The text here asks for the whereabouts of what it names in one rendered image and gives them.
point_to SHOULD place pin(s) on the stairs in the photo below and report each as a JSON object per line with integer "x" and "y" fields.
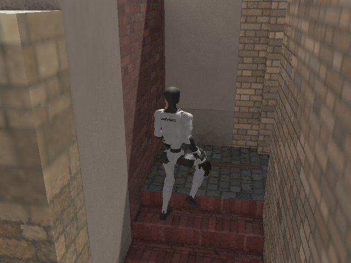
{"x": 218, "y": 230}

